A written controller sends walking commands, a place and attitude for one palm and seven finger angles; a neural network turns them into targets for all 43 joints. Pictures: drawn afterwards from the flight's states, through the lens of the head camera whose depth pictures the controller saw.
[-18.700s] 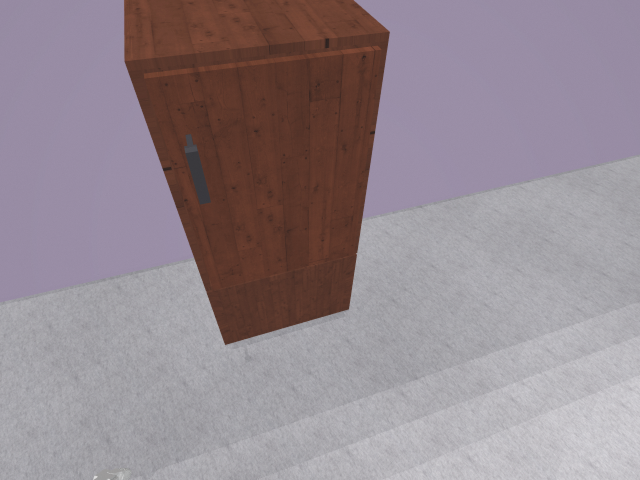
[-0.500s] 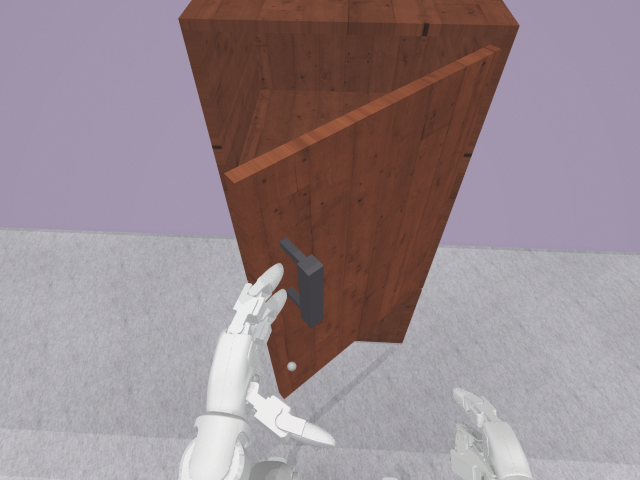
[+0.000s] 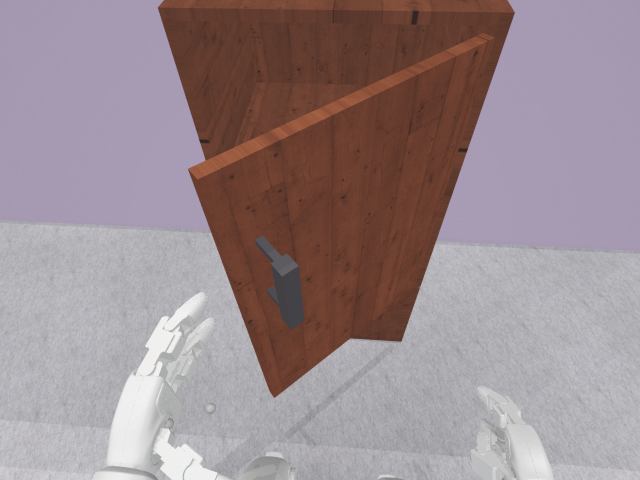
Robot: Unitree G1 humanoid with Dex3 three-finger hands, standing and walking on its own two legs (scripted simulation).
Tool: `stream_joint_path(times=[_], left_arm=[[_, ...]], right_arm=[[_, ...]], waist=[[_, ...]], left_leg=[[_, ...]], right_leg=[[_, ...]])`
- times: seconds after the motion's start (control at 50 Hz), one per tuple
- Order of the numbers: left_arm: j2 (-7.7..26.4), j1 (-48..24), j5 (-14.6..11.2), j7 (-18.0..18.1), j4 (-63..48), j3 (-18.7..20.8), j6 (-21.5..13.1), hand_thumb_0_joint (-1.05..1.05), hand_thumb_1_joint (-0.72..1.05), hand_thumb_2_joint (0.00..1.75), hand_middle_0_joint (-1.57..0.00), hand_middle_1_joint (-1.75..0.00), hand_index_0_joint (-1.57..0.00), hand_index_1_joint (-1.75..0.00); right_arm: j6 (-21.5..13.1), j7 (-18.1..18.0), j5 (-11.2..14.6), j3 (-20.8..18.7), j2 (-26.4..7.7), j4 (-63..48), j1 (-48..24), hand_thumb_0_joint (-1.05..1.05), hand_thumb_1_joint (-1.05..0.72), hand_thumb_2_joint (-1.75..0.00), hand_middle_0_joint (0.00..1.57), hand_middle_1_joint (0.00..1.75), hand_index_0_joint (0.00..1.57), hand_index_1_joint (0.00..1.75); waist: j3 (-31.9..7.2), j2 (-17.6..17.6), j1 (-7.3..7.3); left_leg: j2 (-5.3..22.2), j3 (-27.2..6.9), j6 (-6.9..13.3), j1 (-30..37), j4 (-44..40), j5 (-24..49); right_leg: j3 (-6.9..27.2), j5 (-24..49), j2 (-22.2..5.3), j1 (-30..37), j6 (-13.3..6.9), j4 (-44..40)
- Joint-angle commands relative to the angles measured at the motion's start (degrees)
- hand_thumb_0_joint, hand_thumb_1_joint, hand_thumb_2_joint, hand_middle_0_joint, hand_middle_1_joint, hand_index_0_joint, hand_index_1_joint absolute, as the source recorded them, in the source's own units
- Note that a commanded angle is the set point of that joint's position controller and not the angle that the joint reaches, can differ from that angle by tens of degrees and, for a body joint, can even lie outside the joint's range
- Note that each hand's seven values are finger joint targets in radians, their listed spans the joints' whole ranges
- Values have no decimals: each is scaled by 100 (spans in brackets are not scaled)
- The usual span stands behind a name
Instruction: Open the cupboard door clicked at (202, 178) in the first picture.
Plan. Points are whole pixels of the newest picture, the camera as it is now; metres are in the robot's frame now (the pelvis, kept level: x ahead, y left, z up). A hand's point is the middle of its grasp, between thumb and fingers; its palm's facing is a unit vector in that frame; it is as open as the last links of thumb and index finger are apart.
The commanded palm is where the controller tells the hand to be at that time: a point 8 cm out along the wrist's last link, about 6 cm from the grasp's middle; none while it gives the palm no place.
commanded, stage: draw the hand back to the body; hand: left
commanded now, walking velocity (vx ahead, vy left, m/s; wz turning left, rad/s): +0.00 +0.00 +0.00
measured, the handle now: (279, 283) +0.33 +0.07 +0.08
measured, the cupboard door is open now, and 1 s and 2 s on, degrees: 43 43 43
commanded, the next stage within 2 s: step back with the hand held close in 1.68 s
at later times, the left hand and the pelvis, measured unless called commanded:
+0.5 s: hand (147, 387) +0.19 +0.17 +0.12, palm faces -0.03 -1.00 -0.06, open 16.3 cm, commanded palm +0.16 +0.23 +0.14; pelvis +0.00 +0.02 +0.02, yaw +0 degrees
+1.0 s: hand (10, 338) +0.21 +0.27 +0.18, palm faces +0.31 -0.88 -0.36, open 12.7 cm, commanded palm +0.16 +0.31 +0.21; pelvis +0.02 +0.05 +0.06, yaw -1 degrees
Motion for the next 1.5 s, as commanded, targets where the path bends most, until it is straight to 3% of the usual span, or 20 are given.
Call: stream_joint_path(times=[0.0, 0.08, 0.14, 0.32, 0.48, 0.58, 0.6, 0.62, 0.64, 0.74, 0.78, 0.82, 0.92, 1.0, 1.2, 1.28, 1.32, 1.38, 1.46, 1.48], left_arm=[[361, -170, -256, -245, -1362, 320, -501, 0, -50, 30, -15, -30, -15, -30], [375, -139, -319, -288, -1210, 367, -458, 0, -50, 30, -15, -30, -15, -30], [664, -101, -302, -218, -1746, 552, -391, 0, -50, 30, -15, -30, -15, -30], [739, -129, -469, -153, -1526, 867, 270, 0, -50, 30, -15, -30, -15, -30], [1124, -205, -711, -408, -2077, 1302, 512, 0, -50, 30, -15, -30, -15, -30], [1184, -79, -853, -540, -2118, 1503, 690, 0, -32, 37, -16, -30, -16, -30], [1900, -82, 23, 218, -2623, 1586, 929, 0, -29, 39, -16, -30, -16, -30], [1353, 205, 110, 543, -2539, 1287, 1145, 0, -26, 40, -16, -30, -16, -30], [1198, 297, 163, 691, -2428, 1207, 1291, 0, -22, 42, -16, -30, -16, -30], [1456, 75, 466, 1136, -2634, 1391, 1535, 0, -5, 50, -17, -30, -17, -30], [1669, -160, 508, 1248, -2674, 1591, 1549, 0, 2, 52, -17, -30, -17, -30], [1597, -354, 543, 1310, -2767, 1546, 1549, 0, 9, 55, -17, -30, -17, -30], [1677, -422, 557, 1386, -2563, 1819, 1567, 0, 27, 63, -18, -30, -18, -30], [1726, -459, 520, 1354, -2430, 2053, 1554, 0, 41, 69, -18, -30, -18, -30], [2140, -1020, 466, 1349, -2524, 2813, 1438, 0, 76, 84, -19, -30, -19, -30], [2320, -1100, 420, 1346, -2378, 3113, 1406, 0, 90, 90, -20, -30, -20, -30], [1961, -924, 400, 1284, -2093, 2823, 1436, 0, 90, 90, -20, -30, -20, -30], [1847, -871, 396, 1228, -1903, 2667, 1457, 0, 90, 90, -20, -30, -20, -30], [2137, -1022, 397, 1242, -2154, 2885, 1391, 0, 90, 90, -20, -30, -20, -30], [2237, -1133, 417, 1248, -2233, 2932, 1382, 0, 90, 90, -20, -30, -20, -30]], right_arm=[[-381, -98, 42, -208, -500, -936, -398, 0, -90, -90, 20, 30, 20, 30], [-423, -126, 59, -223, -522, -901, -410, 0, -90, -90, 20, 30, 20, 30], [-417, -156, 94, -234, -516, -1022, -414, 0, -90, -90, 20, 30, 20, 30], [-436, -262, 193, -121, -541, -993, -475, 0, -90, -90, 20, 30, 20, 30], [-638, -330, 219, -49, -569, -914, -484, 0, -90, -90, 20, 30, 20, 30], [-753, -307, 255, -32, -586, -816, -492, 0, -90, -90, 20, 30, 20, 30], [-643, -440, 192, -16, -558, -862, -549, 0, -90, -90, 20, 30, 20, 30], [-593, -482, 158, 39, -446, -837, -504, 0, -90, -90, 20, 30, 20, 30], [-550, -490, 160, 41, -458, -817, -484, 0, -90, -90, 20, 30, 20, 30], [-476, -515, 109, 72, -516, -667, -574, 0, -90, -90, 20, 30, 20, 30], [-509, -550, 94, 89, -554, -595, -666, 0, -90, -90, 20, 30, 20, 30], [-565, -556, 88, 121, -531, -525, -684, 0, -90, -90, 20, 30, 20, 30], [-663, -524, 49, 144, -548, -281, -774, 0, -90, -90, 20, 30, 20, 30], [-685, -479, 27, 108, -587, -144, -883, 0, -90, -90, 20, 30, 20, 30], [-680, -402, -5, 46, -595, 111, -1039, 0, -90, -90, 20, 30, 20, 30], [-676, -406, 0, -10, -618, 214, -1066, 0, -90, -90, 20, 30, 20, 30], [-638, -373, -4, -23, -610, 243, -1069, 0, -90, -90, 20, 30, 20, 30], [-590, -344, 4, -73, -668, 264, -1096, 0, -90, -90, 20, 30, 20, 30], [-555, -369, -23, -95, -642, 241, -1150, 0, -90, -90, 20, 30, 20, 30], [-565, -384, -21, -90, -649, 262, -1179, 0, -90, -90, 20, 30, 20, 30]], waist=[[-871, -384, -132], [-743, -520, -137], [-1001, -158, 1], [-249, -466, -48], [-444, -92, 76], [-369, 108, 108], [-327, 177, 378], [-116, 246, 222], [61, 34, 194], [16, 35, 174], [86, -11, 200], [138, 250, 174], [321, 190, 235], [368, -20, 277], [444, 449, 351], [386, 241, 375], [562, 138, 334], [618, 38, 321], [362, -104, 369], [378, 67, 376]], left_leg=[[-174, -10, 184, 518, -421, 1058], [-159, -40, 188, 423, -408, 930], [-169, -4, 215, 812, -649, 1034], [-121, -41, 235, 1077, -1168, 651], [-95, -119, 248, 1717, -1587, 1205], [-75, -185, 216, 2014, -1805, 1454], [-11, -126, 224, 2132, -2074, 1486], [-25, -104, 218, 2254, -2172, 1430], [13, -167, 200, 2253, -2258, 1355], [62, -187, 218, 2763, -2608, 1605], [76, -222, 216, 2890, -2795, 1577], [96, -282, 188, 3124, -3005, 1524], [155, -397, 110, 3434, -3433, 1768], [189, -360, 69, 3657, -3675, 2220], [175, -244, 19, 4000, -4086, 2423], [146, -120, 80, 4124, -4055, 2626], [141, -69, 101, 4155, -4071, 2666], [125, -15, 151, 4184, -4080, 2628], [57, 57, 212, 4266, -4042, 2638], [45, 74, 203, 4274, -4022, 2667]], right_leg=[[848, 2269, -263, 629, 392, -1305], [848, 1929, -254, 519, 393, -1355], [747, 1867, -200, 664, 327, -1391], [573, 969, -104, 672, 320, -1984], [277, 1744, -8, 1134, 255, -2007], [111, 2003, 46, 1253, 218, -2051], [468, 1983, -137, 1350, 136, -2418], [409, 1890, -174, 1332, 145, -2524], [312, 1785, -160, 1287, 158, -2548], [247, 1941, -169, 1737, 172, -2815], [246, 1892, -172, 1919, 160, -2980], [242, 1815, -183, 1976, 162, -3079], [197, 1945, -164, 2378, 154, -3354], [185, 2225, -152, 2766, 155, -3571], [229, 2477, -134, 3327, 130, -3995], [253, 2764, -121, 3460, 139, -4135], [259, 2801, -135, 3366, 172, -4174], [283, 2852, -135, 3392, 185, -4272], [334, 3024, -163, 3526, 210, -4305], [344, 3076, -172, 3573, 194, -4327]])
